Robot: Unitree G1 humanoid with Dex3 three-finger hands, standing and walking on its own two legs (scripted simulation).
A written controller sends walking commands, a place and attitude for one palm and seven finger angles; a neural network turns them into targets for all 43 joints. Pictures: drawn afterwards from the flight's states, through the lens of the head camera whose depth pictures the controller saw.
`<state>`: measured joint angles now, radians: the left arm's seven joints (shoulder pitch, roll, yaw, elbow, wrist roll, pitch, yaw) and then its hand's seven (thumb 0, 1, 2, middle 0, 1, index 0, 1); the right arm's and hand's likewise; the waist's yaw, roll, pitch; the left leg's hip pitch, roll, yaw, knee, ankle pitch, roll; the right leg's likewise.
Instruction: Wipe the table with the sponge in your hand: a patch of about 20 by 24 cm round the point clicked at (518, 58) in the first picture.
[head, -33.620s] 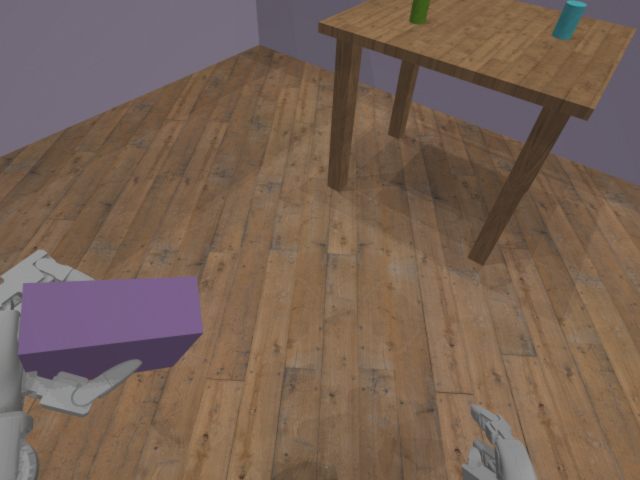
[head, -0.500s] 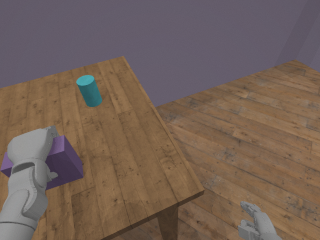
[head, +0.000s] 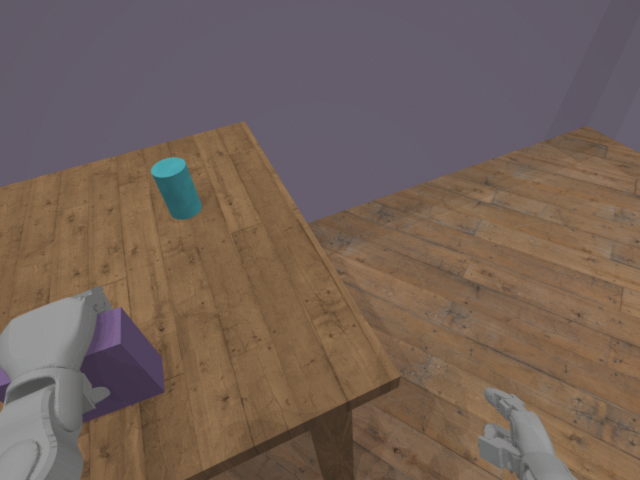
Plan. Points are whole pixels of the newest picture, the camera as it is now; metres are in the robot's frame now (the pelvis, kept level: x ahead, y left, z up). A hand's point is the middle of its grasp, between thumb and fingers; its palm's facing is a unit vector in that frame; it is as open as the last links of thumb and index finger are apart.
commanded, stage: wipe back along the first lane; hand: left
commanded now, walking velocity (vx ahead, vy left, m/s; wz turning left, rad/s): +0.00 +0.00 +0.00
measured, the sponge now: (96, 380) +0.21 +0.33 +0.02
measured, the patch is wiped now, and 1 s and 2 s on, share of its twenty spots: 1.00 1.00 1.00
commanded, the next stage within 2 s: lift the sponge slowly off the table in 0.50 s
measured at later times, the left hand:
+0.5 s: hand (81, 395) +0.17 +0.29 +0.08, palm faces +0.07 -0.09 -0.99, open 9.8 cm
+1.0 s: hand (85, 399) +0.17 +0.28 +0.08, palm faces +0.04 -0.12 -0.99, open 9.8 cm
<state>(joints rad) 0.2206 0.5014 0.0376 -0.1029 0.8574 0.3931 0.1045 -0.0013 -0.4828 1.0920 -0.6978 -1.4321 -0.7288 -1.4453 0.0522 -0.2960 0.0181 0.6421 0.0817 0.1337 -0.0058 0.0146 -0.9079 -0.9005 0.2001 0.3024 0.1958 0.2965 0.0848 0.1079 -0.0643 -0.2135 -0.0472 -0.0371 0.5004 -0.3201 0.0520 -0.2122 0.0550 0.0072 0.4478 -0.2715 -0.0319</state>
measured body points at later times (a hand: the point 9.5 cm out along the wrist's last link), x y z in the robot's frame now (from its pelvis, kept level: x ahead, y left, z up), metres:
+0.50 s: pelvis -0.01 +0.01 +0.00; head -0.02 -0.03 +0.45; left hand +0.17 +0.29 +0.13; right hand +0.23 -0.20 -0.09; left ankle -0.04 +0.09 -0.74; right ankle -0.03 -0.11 -0.74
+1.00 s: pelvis -0.01 +0.00 +0.00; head -0.02 -0.04 +0.45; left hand +0.16 +0.28 +0.13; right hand +0.24 -0.21 -0.08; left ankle -0.04 +0.09 -0.74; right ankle -0.03 -0.11 -0.74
